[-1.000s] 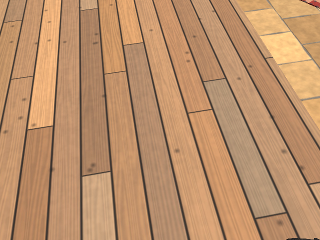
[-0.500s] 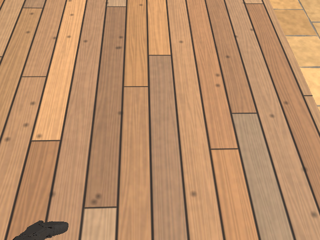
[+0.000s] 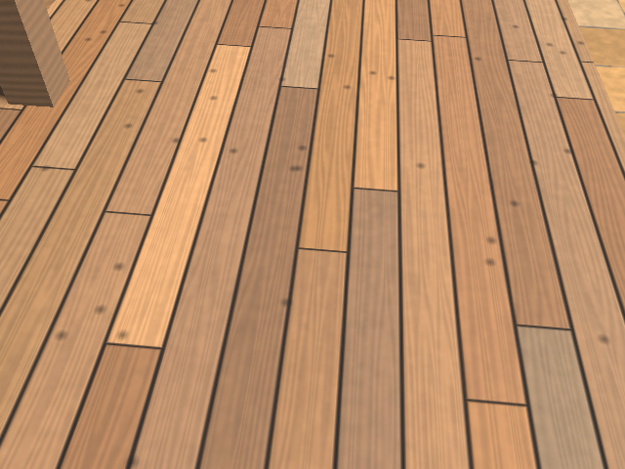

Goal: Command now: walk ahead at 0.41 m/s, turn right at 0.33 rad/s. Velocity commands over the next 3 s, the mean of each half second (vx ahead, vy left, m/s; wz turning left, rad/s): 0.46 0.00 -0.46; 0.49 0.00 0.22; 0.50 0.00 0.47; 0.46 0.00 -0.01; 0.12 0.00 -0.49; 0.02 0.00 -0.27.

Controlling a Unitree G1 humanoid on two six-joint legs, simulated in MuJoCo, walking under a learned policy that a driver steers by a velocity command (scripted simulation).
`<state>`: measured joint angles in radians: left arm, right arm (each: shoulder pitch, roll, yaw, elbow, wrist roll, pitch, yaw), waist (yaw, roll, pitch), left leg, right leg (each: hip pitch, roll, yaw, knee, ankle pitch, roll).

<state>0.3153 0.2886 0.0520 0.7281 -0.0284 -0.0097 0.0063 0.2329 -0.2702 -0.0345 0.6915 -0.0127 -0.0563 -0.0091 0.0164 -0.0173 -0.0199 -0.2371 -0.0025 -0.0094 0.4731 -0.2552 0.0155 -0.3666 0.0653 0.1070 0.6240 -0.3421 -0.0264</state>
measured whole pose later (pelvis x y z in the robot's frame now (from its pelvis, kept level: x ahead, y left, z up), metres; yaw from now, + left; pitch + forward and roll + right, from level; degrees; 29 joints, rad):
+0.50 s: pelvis +0.22 -0.09 -0.02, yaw -17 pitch +2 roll +0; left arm 0.15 0.30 0.06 0.61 -0.02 -0.04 -0.04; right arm 0.33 -0.30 -0.04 0.78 0.03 -0.09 0.00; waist -0.04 0.00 0.07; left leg -0.31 0.07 -0.02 1.22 -0.43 -0.01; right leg -0.44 0.07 -0.03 0.61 -0.19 -0.09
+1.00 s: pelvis +0.52 -0.12 -0.02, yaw -6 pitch +2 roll -1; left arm 0.29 0.30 0.05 0.80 0.00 -0.05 0.01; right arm 0.14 -0.29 -0.05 0.64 0.02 -0.07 0.05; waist 0.02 0.01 0.05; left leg -0.52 -0.05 0.03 0.62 -0.15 0.09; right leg -0.13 0.01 -0.06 0.94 -0.46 -0.01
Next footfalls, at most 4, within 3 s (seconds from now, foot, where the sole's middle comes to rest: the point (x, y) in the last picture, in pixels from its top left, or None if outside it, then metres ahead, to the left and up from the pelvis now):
0.40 right None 0.31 -0.19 -0.78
0.94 left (350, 401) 0.67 -0.06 -0.78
1.42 right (431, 309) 0.93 -0.27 -0.78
1.92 left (317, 238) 1.17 0.02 -0.78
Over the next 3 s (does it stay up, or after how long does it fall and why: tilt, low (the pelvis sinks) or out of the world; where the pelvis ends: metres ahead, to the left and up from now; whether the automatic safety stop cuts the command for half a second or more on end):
stays up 1.18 -0.09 0.00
